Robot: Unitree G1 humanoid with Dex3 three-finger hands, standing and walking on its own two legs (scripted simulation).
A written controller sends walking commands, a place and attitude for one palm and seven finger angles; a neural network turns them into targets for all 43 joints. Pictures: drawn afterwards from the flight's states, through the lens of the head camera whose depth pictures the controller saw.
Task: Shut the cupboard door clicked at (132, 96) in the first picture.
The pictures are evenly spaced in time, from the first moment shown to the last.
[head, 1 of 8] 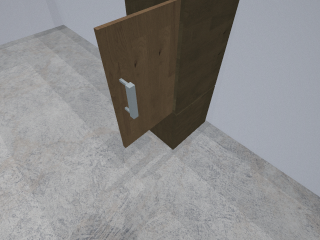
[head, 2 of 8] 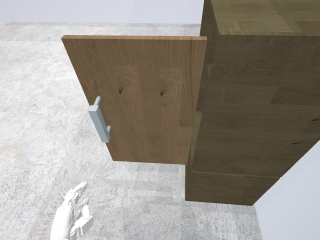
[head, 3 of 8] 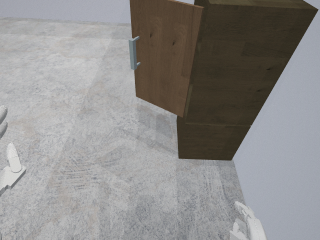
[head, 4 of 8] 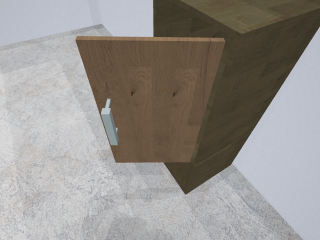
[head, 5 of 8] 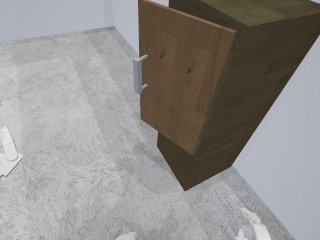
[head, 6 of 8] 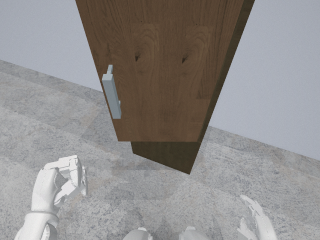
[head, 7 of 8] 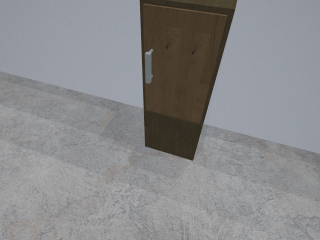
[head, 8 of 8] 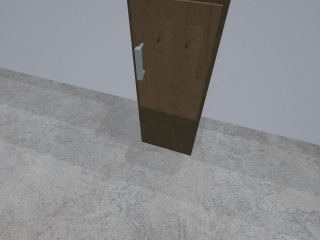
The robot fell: no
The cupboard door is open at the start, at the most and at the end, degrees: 91 91 0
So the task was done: yes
